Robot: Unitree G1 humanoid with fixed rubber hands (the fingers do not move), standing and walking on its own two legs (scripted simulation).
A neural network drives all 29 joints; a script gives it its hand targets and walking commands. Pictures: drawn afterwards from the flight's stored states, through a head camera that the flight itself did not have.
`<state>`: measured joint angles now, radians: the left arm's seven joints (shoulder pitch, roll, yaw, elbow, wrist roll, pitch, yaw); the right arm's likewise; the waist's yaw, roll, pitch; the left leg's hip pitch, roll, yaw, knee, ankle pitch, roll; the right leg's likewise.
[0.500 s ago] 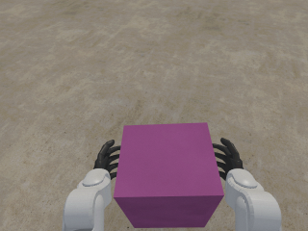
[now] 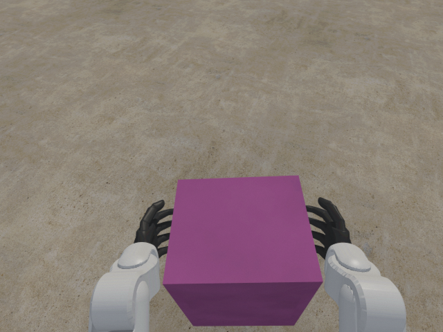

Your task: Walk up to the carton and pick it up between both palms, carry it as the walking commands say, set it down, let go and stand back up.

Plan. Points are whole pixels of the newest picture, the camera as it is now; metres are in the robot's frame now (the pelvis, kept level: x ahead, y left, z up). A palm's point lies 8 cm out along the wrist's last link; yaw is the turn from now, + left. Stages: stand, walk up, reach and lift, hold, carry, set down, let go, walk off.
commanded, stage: carry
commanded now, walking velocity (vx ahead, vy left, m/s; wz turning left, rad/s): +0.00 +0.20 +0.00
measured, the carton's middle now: (240, 258) +0.27 +0.00 +0.00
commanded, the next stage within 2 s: none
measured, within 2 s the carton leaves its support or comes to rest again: neither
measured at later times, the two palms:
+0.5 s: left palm (118, 244) +0.26 +0.19 +0.08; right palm (304, 253) +0.25 -0.10 +0.08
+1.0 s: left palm (95, 249) +0.24 +0.22 +0.08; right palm (285, 259) +0.24 -0.07 +0.08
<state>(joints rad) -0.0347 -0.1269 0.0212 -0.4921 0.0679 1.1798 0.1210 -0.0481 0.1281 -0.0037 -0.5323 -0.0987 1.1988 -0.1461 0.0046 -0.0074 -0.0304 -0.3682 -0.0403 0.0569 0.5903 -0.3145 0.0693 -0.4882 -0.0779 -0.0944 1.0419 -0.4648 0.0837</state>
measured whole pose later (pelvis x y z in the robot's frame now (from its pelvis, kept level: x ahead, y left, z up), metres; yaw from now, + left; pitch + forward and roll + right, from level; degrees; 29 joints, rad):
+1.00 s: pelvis -0.01 +0.09 +0.00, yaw +0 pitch +5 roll +2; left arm -0.04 -0.13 0.02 -0.50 0.07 1.20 0.12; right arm -0.03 0.13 0.00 -0.55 -0.10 1.20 -0.15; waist -0.02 0.00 -0.03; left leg -0.45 -0.05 0.12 0.88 -0.44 0.06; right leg -0.36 -0.09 -0.09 0.62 -0.34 -0.01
